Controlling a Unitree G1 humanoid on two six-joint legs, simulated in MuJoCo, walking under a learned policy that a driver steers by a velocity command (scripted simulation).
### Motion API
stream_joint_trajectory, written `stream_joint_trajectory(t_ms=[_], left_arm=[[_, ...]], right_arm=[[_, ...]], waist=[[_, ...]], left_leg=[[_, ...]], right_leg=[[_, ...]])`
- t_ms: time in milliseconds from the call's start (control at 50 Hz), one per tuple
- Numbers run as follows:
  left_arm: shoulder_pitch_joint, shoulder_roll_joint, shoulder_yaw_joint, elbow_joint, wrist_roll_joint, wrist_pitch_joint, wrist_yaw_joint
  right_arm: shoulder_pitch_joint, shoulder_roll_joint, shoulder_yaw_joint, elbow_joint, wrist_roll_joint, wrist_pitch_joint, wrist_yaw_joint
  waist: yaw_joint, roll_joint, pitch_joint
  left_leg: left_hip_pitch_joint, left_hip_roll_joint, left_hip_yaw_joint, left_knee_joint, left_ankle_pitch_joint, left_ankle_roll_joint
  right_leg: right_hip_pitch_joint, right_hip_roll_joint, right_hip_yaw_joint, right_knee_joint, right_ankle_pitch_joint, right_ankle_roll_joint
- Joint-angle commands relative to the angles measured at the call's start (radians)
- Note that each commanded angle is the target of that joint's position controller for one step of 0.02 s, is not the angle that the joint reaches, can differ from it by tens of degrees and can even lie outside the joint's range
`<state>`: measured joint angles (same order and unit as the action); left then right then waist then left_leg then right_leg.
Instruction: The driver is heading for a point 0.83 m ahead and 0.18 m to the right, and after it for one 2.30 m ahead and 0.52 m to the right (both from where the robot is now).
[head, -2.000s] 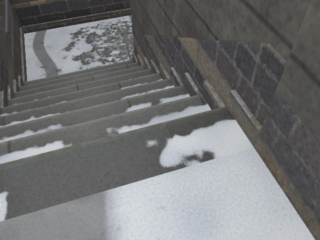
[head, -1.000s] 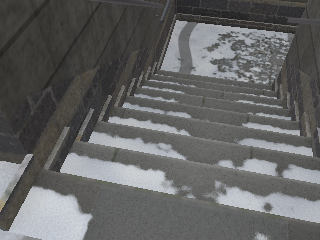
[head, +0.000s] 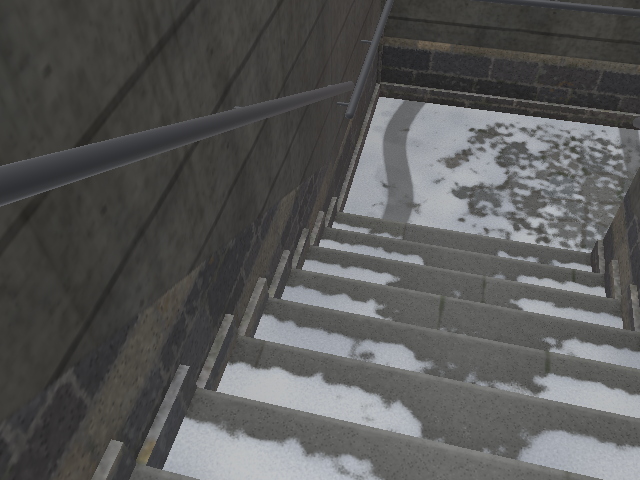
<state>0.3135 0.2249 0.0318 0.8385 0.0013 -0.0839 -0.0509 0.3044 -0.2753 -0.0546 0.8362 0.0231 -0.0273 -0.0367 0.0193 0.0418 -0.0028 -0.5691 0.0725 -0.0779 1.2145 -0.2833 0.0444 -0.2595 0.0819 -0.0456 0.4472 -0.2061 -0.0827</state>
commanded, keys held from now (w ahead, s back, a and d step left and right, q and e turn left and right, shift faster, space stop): no key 0.72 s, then w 0.28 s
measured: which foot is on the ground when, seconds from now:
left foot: up 0.00-0.24, down 0.26-1.00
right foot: down 0.00-0.92, up 0.94-1.00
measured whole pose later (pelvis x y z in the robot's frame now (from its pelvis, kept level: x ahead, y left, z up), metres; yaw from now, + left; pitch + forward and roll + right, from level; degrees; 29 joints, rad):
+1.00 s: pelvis +0.11 +0.04 -0.01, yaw -2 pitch +0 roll -1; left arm 0.35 0.23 0.09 0.94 -0.04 0.02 0.05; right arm 0.39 -0.22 -0.05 1.07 0.00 -0.08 0.00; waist -0.02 -0.03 -0.06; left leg -0.21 0.00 0.04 0.56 -0.37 0.05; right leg -0.36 0.04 0.07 0.90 -0.41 -0.06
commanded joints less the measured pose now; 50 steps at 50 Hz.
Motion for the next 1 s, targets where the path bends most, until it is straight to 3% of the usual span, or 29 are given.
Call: stream_joint_trajectory(t_ms=[20, 80, 120, 160, 200, 260, 280, 300, 320, 340, 360, 380, 400, 440, 460, 500, 540, 580, 640, 720, 820, 860, 880, 900, 920, 940, 960, 980, 1000], left_arm=[[-0.032, 0.132, 0.026, -0.072, 0.001, -0.015, 0.017], [-0.012, 0.149, 0.032, -0.055, 0.012, 0.014, 0.039], [-0.006, 0.157, 0.029, -0.046, 0.019, 0.020, 0.046], [-0.030, 0.126, 0.015, -0.040, 0.000, 0.026, 0.045], [-0.057, 0.113, 0.008, -0.043, 0.007, 0.035, 0.047], [-0.113, 0.090, 0.002, -0.034, -0.019, 0.040, 0.061], [-0.019, 0.118, 0.019, -0.045, -0.021, 0.040, 0.068], [0.099, 0.054, 0.002, -0.025, -0.008, 0.046, 0.070], [0.084, 0.054, 0.004, -0.028, -0.011, 0.051, 0.078], [0.070, 0.076, 0.011, -0.035, -0.016, 0.060, 0.084], [0.079, 0.057, 0.002, -0.053, -0.021, 0.077, 0.084], [0.085, 0.066, 0.010, -0.019, -0.010, 0.099, 0.088], [0.150, 0.053, 0.017, 0.024, 0.001, 0.117, 0.083], [0.179, -0.003, 0.008, 0.028, 0.026, 0.131, 0.063], [0.158, -0.017, 0.004, 0.022, 0.031, 0.129, 0.060], [0.025, 0.056, 0.011, 0.000, 0.003, 0.120, 0.069], [0.000, 0.098, 0.020, 0.001, -0.015, 0.105, 0.074], [0.020, 0.091, 0.025, 0.037, -0.021, 0.089, 0.066], [0.046, 0.050, 0.020, 0.059, -0.014, 0.094, 0.080], [0.062, 0.042, 0.025, 0.082, -0.004, 0.108, 0.089], [0.045, 0.155, 0.077, 0.078, -0.015, 0.117, 0.098], [0.009, 0.113, 0.080, 0.075, -0.022, 0.112, 0.099], [0.001, 0.079, 0.076, 0.076, -0.049, 0.111, 0.102], [0.004, 0.052, 0.064, 0.072, -0.062, 0.107, 0.104], [-0.008, 0.028, 0.062, 0.066, -0.049, 0.098, 0.104], [-0.008, 0.003, 0.058, 0.025, -0.030, 0.091, 0.099], [-0.066, 0.035, 0.062, -0.007, -0.032, 0.078, 0.098], [-0.076, 0.090, 0.071, -0.018, -0.044, 0.066, 0.096], [-0.041, 0.091, 0.074, 0.004, -0.039, 0.066, 0.092]], right_arm=[[0.054, -0.081, -0.029, -0.049, -0.018, 0.009, -0.002], [0.021, -0.016, -0.001, -0.065, -0.035, 0.014, 0.004], [0.128, -0.053, -0.015, -0.008, -0.025, 0.016, 0.015], [0.079, -0.047, -0.014, -0.019, -0.028, 0.020, 0.018], [0.041, -0.051, -0.007, -0.030, -0.040, 0.013, 0.026], [0.181, -0.067, -0.011, 0.020, -0.042, -0.009, 0.033], [0.160, -0.159, -0.031, 0.023, -0.031, -0.018, 0.038], [0.131, -0.141, -0.018, 0.033, -0.039, -0.018, 0.047], [0.098, -0.068, 0.010, 0.021, -0.049, -0.025, 0.056], [0.045, -0.039, 0.021, 0.008, -0.039, -0.032, 0.072], [-0.035, -0.090, 0.004, 0.009, -0.012, -0.023, 0.079], [-0.075, -0.082, 0.000, -0.005, -0.022, -0.022, 0.081], [-0.135, -0.056, 0.008, -0.008, -0.044, -0.029, 0.073], [-0.221, -0.029, 0.025, 0.004, -0.031, -0.024, 0.069], [-0.200, -0.008, 0.030, 0.025, -0.022, -0.025, 0.061], [-0.028, 0.003, 0.024, 0.065, -0.013, -0.022, 0.043], [-0.027, -0.033, 0.012, 0.075, 0.005, -0.013, 0.011], [-0.038, 0.005, 0.019, 0.084, -0.013, 0.015, 0.001], [-0.087, 0.014, 0.019, 0.092, -0.009, 0.043, 0.013], [-0.119, 0.000, 0.016, 0.114, -0.011, 0.041, 0.017], [-0.036, -0.032, -0.004, 0.162, -0.016, 0.025, 0.017], [0.042, -0.006, -0.009, 0.200, -0.010, -0.007, 0.032], [0.046, -0.010, -0.007, 0.196, -0.009, -0.031, 0.041], [0.055, -0.024, -0.008, 0.189, -0.005, -0.046, 0.036], [0.174, -0.041, -0.010, 0.225, -0.016, -0.054, 0.036], [0.239, -0.164, -0.039, 0.243, -0.009, -0.062, 0.037], [0.227, -0.166, -0.039, 0.239, -0.034, -0.077, 0.043], [0.156, -0.127, -0.030, 0.213, -0.041, -0.081, 0.039], [0.107, -0.094, -0.017, 0.191, -0.034, -0.076, 0.037]], waist=[[-0.045, -0.070, 0.025], [-0.043, -0.064, -0.051], [-0.062, -0.047, -0.127], [-0.053, -0.078, -0.082], [-0.047, -0.120, -0.046], [-0.121, -0.155, -0.059], [-0.044, -0.004, -0.044], [0.024, 0.157, -0.050], [0.016, 0.214, -0.046], [0.028, 0.130, -0.050], [0.082, 0.141, -0.067], [0.061, 0.046, -0.111], [0.077, 0.056, -0.166], [0.134, 0.076, -0.124], [0.118, 0.084, -0.087], [-0.026, -0.116, 0.007], [-0.048, -0.107, -0.003], [-0.051, -0.111, -0.018], [-0.037, -0.068, -0.021], [-0.027, -0.067, 0.019], [-0.035, -0.175, 0.057], [-0.066, -0.190, 0.082], [-0.068, -0.167, 0.099], [-0.069, -0.050, 0.121], [-0.088, 0.074, 0.089], [-0.082, 0.237, 0.102], [-0.085, 0.139, 0.144], [-0.054, 0.025, 0.177], [-0.030, -0.003, 0.162]], left_leg=[[-0.089, 0.065, -0.037, -0.145, 0.075, -0.018], [0.016, 0.050, 0.006, -0.312, 0.153, -0.058], [0.099, 0.037, 0.018, -0.224, 0.297, -0.057], [0.104, 0.035, 0.033, -0.242, 0.293, -0.043], [0.143, 0.018, 0.050, -0.303, 0.243, -0.039], [0.360, -0.045, 0.108, -0.565, 0.347, 0.001], [0.347, 0.001, 0.014, -0.674, 0.792, 0.063], [0.363, 0.158, -0.189, -0.768, 0.915, 0.200], [0.386, 0.236, -0.284, -0.808, 1.026, 0.254], [0.387, 0.227, -0.247, -0.782, 0.993, 0.237], [0.379, 0.234, -0.255, -0.786, 0.785, 0.212], [0.282, 0.191, -0.170, -0.777, 0.722, 0.185], [0.175, 0.195, -0.131, -0.744, 0.761, 0.175], [0.057, 0.114, -0.022, -0.761, 0.605, 0.104], [0.079, 0.069, 0.019, -0.742, 0.537, 0.069], [0.274, -0.029, 0.064, -0.707, 0.308, -0.023], [0.391, -0.033, 0.039, -0.700, 0.365, -0.033], [0.501, -0.033, 0.054, -0.737, 0.378, -0.037], [0.515, -0.025, 0.043, -0.818, 0.354, -0.046], [0.507, -0.027, 0.051, -0.869, 0.301, -0.059], [0.438, -0.113, 0.168, -0.577, -0.034, -0.042], [0.404, -0.063, 0.143, -0.460, -0.062, -0.013], [0.325, -0.018, 0.094, -0.555, -0.100, 0.021], [0.329, -0.004, 0.055, -0.754, -0.134, 0.061], [0.451, 0.093, -0.088, -0.866, -0.001, 0.100], [0.516, 0.260, -0.387, -0.987, -0.107, 0.238], [0.453, 0.353, -0.578, -1.050, -0.321, 0.309], [0.420, 0.338, -0.516, -1.019, -0.266, 0.279], [0.402, 0.291, -0.413, -1.003, -0.183, 0.230]], right_leg=[[0.057, -0.264, 0.260, -0.227, 0.464, -0.183], [0.074, -0.234, 0.127, -0.153, 0.831, -0.164], [0.073, -0.244, 0.098, -0.080, 0.865, -0.173], [0.029, -0.232, 0.099, -0.047, 0.813, -0.164], [0.002, -0.218, 0.086, 0.016, 0.816, -0.148], [-0.051, -0.172, 0.064, 0.238, 0.812, -0.079], [-0.042, -0.059, 0.042, 0.381, 0.586, -0.015], [-0.119, -0.001, 0.057, 0.562, 0.087, 0.048], [-0.223, -0.004, 0.131, 0.642, -0.373, 0.058], [-0.255, -0.031, 0.190, 0.665, -0.443, 0.061], [-0.265, -0.074, 0.187, 0.543, -0.445, 0.069], [-0.109, -0.099, 0.146, 0.461, -0.271, 0.085], [0.091, -0.108, 0.143, 0.513, -0.031, 0.091], [0.242, -0.077, 0.078, 0.346, 0.120, 0.072], [0.240, -0.069, 0.074, 0.227, 0.187, 0.055], [0.070, -0.153, 0.198, 0.018, 0.460, 0.020], [0.040, -0.153, 0.195, -0.027, 0.541, 0.037], [-0.038, -0.146, 0.205, -0.076, 0.404, 0.048], [0.040, -0.111, 0.171, -0.135, 0.284, 0.064], [0.045, -0.110, 0.176, -0.216, 0.172, 0.057], [-0.081, -0.163, 0.238, -0.340, -0.379, -0.052], [-0.116, -0.219, 0.257, -0.256, -0.374, -0.097], [-0.056, -0.238, 0.291, -0.180, -0.347, -0.098], [-0.055, -0.164, 0.231, -0.058, -0.297, -0.061], [-0.130, -0.061, 0.124, 0.211, -0.220, -0.022], [-0.364, 0.006, 0.049, 0.433, -0.344, 0.019], [-0.498, -0.078, 0.193, 0.589, -0.310, 0.009], [-0.535, -0.120, 0.228, 0.632, -0.215, 0.003], [-0.510, -0.151, 0.203, 0.650, -0.160, 0.013]])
